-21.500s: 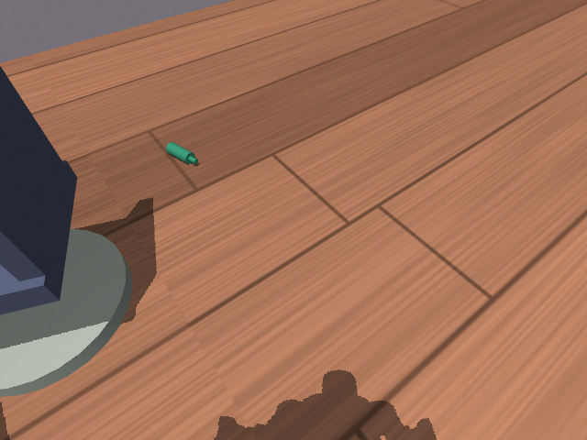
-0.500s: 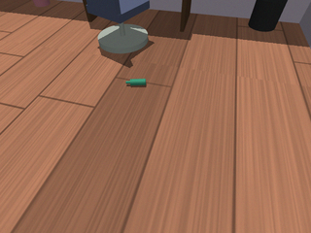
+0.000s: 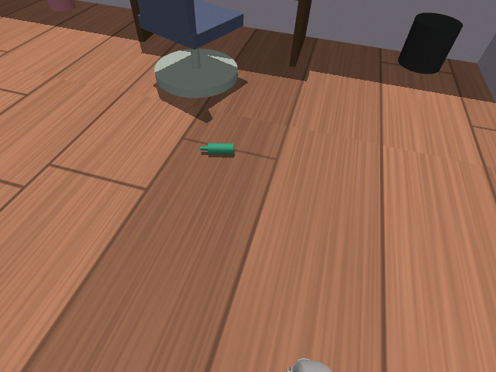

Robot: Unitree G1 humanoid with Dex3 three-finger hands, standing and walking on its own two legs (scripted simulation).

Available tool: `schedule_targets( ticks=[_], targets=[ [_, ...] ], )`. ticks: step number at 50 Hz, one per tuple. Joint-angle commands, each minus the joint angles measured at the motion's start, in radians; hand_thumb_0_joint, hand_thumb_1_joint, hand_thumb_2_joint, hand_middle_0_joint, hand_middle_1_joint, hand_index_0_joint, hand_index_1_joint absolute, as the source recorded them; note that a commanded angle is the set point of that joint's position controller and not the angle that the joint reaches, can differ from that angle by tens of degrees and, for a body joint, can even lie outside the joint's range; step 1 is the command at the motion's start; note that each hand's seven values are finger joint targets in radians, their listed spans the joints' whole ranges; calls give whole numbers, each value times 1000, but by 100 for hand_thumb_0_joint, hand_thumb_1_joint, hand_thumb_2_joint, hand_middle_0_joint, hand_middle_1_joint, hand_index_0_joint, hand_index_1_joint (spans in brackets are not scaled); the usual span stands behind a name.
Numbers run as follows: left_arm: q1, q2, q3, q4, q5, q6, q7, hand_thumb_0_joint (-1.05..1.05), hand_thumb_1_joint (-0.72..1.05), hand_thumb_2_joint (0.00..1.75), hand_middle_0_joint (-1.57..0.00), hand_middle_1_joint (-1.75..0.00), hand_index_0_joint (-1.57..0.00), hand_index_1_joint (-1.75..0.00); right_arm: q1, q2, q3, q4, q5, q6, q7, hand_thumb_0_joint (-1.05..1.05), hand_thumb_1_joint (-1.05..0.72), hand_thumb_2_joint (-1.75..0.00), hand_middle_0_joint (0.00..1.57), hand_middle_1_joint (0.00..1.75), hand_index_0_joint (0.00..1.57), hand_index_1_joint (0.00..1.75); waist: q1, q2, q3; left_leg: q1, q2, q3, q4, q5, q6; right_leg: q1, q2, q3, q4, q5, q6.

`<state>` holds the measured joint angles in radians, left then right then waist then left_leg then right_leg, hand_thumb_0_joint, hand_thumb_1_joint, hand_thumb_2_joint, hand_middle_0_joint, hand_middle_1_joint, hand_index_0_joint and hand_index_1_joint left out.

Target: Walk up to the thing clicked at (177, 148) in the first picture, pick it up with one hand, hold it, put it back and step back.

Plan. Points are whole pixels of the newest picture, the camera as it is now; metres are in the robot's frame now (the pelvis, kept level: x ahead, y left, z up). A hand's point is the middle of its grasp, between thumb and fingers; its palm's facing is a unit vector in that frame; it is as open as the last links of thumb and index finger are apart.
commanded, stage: walk up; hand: left
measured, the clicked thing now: (217, 148) +1.41 +0.20 -0.74
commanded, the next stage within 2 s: none
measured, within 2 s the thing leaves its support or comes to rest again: neither
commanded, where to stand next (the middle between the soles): +1.02 -0.08 m, yaw +0 degrees
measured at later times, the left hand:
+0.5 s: hand (150, 284) +0.31 +0.22 -0.13, palm faces -0.01 -0.93 -0.37, open 7.4 cm
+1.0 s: hand (177, 192) +0.56 +0.21 -0.14, palm faces -0.09 -0.93 -0.36, open 7.4 cm
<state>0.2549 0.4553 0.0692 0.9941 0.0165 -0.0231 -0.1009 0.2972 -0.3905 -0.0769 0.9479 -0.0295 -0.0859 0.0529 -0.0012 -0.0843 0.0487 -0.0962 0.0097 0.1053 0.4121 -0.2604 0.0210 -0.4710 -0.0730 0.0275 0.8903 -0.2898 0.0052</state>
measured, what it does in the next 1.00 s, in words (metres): walks ahead: right foot, then left foot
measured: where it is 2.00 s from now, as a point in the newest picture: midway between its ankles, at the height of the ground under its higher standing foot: (272, 230)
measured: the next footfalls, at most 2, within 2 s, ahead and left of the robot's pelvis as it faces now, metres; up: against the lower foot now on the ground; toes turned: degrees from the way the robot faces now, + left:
right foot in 0.20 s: +0.27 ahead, -0.16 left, +0.00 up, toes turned -6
left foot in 0.62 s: +0.48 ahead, +0.09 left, +0.00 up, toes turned +6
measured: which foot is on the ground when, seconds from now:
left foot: down 0.00-0.22, up 0.24-0.60, down 0.62-1.00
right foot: up 0.00-0.18, down 0.20-0.66, up 0.68-1.00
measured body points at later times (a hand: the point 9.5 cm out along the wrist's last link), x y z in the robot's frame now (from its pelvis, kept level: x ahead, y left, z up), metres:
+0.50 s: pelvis +0.25 -0.06 +0.00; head +0.26 -0.07 +0.45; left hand +0.30 +0.27 -0.10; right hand +0.33 -0.38 -0.12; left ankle +0.34 +0.10 -0.70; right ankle +0.23 -0.16 -0.74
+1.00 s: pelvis +0.48 -0.07 -0.01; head +0.50 -0.08 +0.44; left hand +0.56 +0.26 -0.11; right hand +0.53 -0.40 -0.12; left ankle +0.44 +0.08 -0.74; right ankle +0.61 -0.21 -0.73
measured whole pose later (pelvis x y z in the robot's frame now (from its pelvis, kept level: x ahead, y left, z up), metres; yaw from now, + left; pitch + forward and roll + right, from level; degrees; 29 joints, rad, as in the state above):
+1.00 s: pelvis +0.48 -0.07 -0.01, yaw -2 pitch -3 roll +2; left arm 0.27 0.44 0.06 0.90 0.02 -0.05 -0.10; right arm 0.33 -0.42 -0.06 0.84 -0.01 -0.08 0.05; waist -0.02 -0.03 0.07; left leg -0.11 0.06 0.12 0.51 -0.35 -0.02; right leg -0.46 -0.11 -0.03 0.65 -0.19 -0.01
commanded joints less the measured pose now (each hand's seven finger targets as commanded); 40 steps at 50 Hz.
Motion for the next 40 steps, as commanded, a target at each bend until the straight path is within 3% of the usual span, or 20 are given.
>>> schedule_targets(
  ticks=[1,5,7,9,10,11,12,14,16,17,21,27,29,30,31,32,33,34,37,40],
  targets=[
    [-103,183,47,-121,4,-22,-7,0,90,90,-20,-30,-20,-30,-48,-306,-75,-105,13,-33,-11,0,-90,-90,20,30,20,30,-16,222,103,-78,264,-205,-310,-244,180,-64,-63,-11,-158,98,2],
    [-177,147,43,-151,5,-30,-10,0,90,90,-20,-30,-20,-30,-2,-305,-75,-107,15,-26,-13,0,-90,-90,20,30,20,30,-38,198,68,-16,240,-140,-225,-31,155,6,-30,-75,-286,160,-24],
    [-144,142,48,-148,4,-36,-3,0,90,90,-20,-30,-20,-30,-19,-308,-77,-119,13,-18,-19,0,-90,-90,20,30,20,30,-9,200,24,-4,244,-112,-119,176,145,101,-6,-112,-302,129,-38],
    [32,181,73,-100,4,-46,16,0,90,90,-20,-30,-20,-30,-19,-270,-60,-137,9,-11,-25,0,-90,-90,20,30,20,30,88,66,-97,-74,174,-34,215,356,100,404,41,-129,-373,97,-63],
    [170,243,101,-74,11,-53,31,0,90,90,-20,-30,-20,-30,31,-212,-38,-142,14,-8,-25,0,-90,-90,20,30,20,30,145,-115,-185,-233,95,17,509,217,63,609,-25,-11,-430,-48,-88],
    [204,337,119,-93,5,-60,45,0,90,90,-20,-30,-20,-30,73,-155,-16,-174,33,-9,-25,0,-90,-90,20,30,20,30,129,-293,-204,-520,-54,0,730,-219,18,744,-308,522,-603,-202,-201],
    [156,343,113,-116,-13,-57,46,0,90,90,-20,-30,-20,-30,10,-253,-39,-156,25,-2,-35,0,-90,-90,20,30,20,30,136,-146,-158,-534,13,-122,825,-267,20,624,-375,637,-648,-237,-289],
    [31,273,90,-150,-27,-56,54,0,90,90,-20,-30,-20,-30,5,-257,-41,-116,40,2,-29,0,-90,-90,20,30,20,30,78,-19,-49,-503,70,-183,828,-132,27,443,-286,379,-638,-150,-268],
    [5,219,73,-164,-19,-65,57,0,90,90,-20,-30,-20,-30,42,-237,-33,-99,31,6,-17,0,-90,-90,20,30,20,30,35,-55,-4,-452,98,-172,698,-82,24,334,-214,220,-643,-48,-220],
    [-5,212,67,-169,-17,-70,55,0,90,90,-20,-30,-20,-30,65,-229,-38,-91,20,10,-10,0,-90,-90,20,30,20,30,21,-63,9,-431,105,-155,666,-56,13,294,-197,170,-653,-20,-220],
    [-17,225,71,-211,-7,-84,51,0,90,90,-20,-30,-20,-30,-15,-213,-42,-117,6,16,16,0,-90,-90,20,30,20,30,28,-49,42,-438,123,-109,428,-28,-30,254,-204,89,-703,-72,-253],
    [44,236,65,-217,-4,-76,41,0,90,90,-20,-30,-20,-30,-122,-188,-44,-153,4,-6,23,0,-90,-90,20,30,20,30,57,-18,3,-296,70,-26,180,125,-16,286,-167,15,-589,96,-202],
    [31,244,59,-222,-5,-70,44,0,90,90,-20,-30,-20,-30,-79,-197,-52,-141,6,-10,19,0,-90,-90,20,30,20,30,18,19,-6,-168,42,2,152,133,-1,225,-165,-7,-515,112,-188],
    [30,222,47,-231,-3,-70,47,0,90,90,-20,-30,-20,-30,-7,-224,-62,-121,4,-15,12,0,-90,-90,20,30,20,30,-26,76,-38,-29,21,-6,140,95,19,169,-136,-36,-386,218,-166],
    [52,176,30,-230,-8,-67,52,0,90,90,-20,-30,-20,-30,118,-274,-80,-92,-7,-21,1,0,-90,-90,20,30,20,30,-86,200,-104,122,55,-85,71,-19,66,103,-61,-101,-122,272,-135],
    [80,100,10,-249,-22,-66,57,0,90,90,-20,-30,-20,-30,220,-370,-106,-94,-26,-26,-14,0,-90,-90,20,30,20,30,-116,415,-177,260,322,-489,-22,-132,144,-97,53,-127,193,-3,-71],
    [101,171,26,-232,-27,-58,68,0,90,90,-20,-30,-20,-30,191,-406,-113,-127,7,-26,-19,0,-90,-90,20,30,20,30,-109,304,-185,264,449,-799,-163,-222,233,-199,117,-5,275,-250,-65],
    [57,225,28,-215,-15,-55,75,0,90,90,-20,-30,-20,-30,146,-382,-110,-126,36,-21,-22,0,-90,-90,20,30,20,30,-95,179,-121,174,430,-711,-149,-173,235,-204,59,83,339,-197,-67],
    [132,197,31,-159,-26,-54,64,0,90,90,-20,-30,-20,-30,21,-286,-63,-161,40,-24,-27,0,-90,-90,20,30,20,30,-6,214,-22,12,312,-341,-127,72,185,-136,-22,69,231,-80,-51],
    [121,165,31,-153,-18,-44,39,0,90,90,-20,-30,-20,-30,3,-283,-58,-177,26,-30,-23,0,-90,-90,20,30,20,30,-2,255,-9,-65,269,-200,-140,151,189,-54,-38,9,64,-47,-14]
  ],
)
